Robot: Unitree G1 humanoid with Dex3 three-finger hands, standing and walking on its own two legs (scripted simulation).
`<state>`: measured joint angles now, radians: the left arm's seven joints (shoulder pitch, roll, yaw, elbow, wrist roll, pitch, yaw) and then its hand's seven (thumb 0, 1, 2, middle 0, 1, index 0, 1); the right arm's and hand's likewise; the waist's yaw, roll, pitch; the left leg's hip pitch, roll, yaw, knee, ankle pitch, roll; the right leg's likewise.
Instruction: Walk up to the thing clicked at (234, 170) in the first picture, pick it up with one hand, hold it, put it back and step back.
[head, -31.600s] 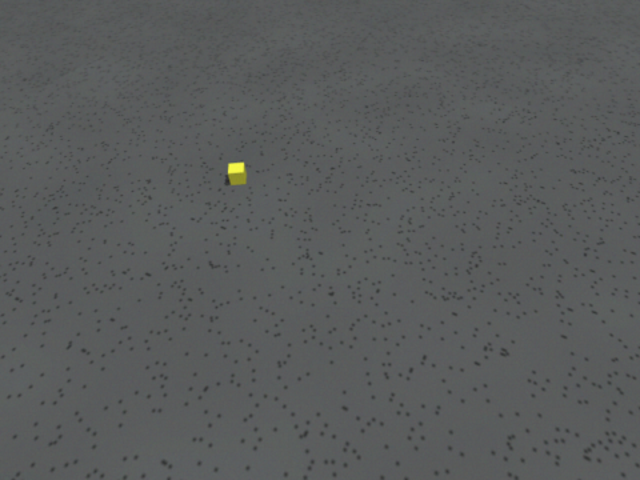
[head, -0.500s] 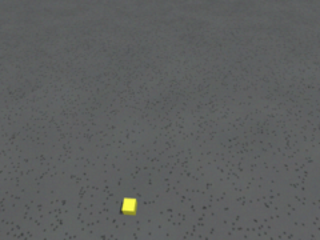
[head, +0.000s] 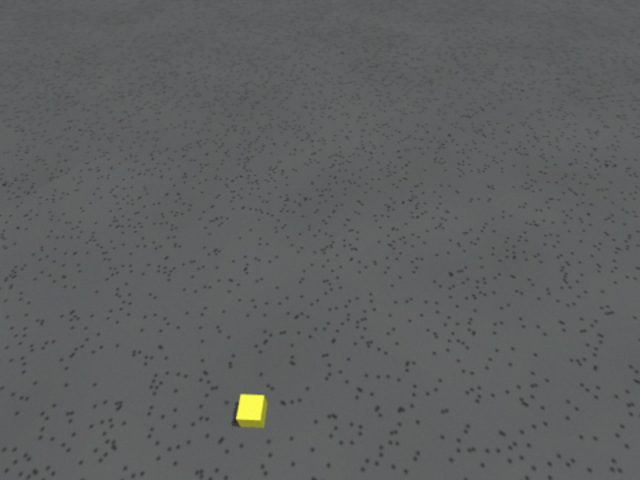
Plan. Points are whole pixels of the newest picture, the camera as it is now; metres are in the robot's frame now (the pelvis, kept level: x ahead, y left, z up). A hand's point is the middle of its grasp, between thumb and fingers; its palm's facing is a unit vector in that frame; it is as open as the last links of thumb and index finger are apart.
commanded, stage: stand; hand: left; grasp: from above
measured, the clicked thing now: (252, 411) +0.44 +0.26 -0.74
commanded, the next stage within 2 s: step back in 1.14 s
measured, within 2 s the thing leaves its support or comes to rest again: neither
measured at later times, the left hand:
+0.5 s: hand out of the picture +0.04 +0.21 -0.17, palm faces +0.00 -0.97 -0.25, open 7.4 cm
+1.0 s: hand out of the picture +0.04 +0.21 -0.17, palm faces +0.00 -0.97 -0.24, open 7.4 cm
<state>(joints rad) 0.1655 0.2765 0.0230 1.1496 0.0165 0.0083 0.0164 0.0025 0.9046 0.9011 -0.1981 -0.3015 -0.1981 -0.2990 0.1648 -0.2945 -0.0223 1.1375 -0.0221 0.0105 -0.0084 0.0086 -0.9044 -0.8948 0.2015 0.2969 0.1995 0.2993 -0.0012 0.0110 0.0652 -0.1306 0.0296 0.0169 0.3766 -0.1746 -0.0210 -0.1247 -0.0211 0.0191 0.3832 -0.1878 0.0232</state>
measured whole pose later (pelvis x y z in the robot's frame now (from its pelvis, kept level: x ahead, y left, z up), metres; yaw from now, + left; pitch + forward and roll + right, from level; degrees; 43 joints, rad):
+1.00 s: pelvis +0.01 +0.01 +0.00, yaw -1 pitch -3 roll +0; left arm 0.20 0.21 0.02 1.15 0.02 0.01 0.02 0.00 0.91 0.90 -0.20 -0.30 -0.20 -0.30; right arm 0.20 -0.22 -0.03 1.15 -0.02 0.01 -0.02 0.01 -0.91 -0.89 0.20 0.30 0.20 0.30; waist -0.01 0.00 0.06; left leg -0.14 0.02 0.04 0.40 -0.21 -0.01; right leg -0.14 -0.03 0.04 0.40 -0.21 0.03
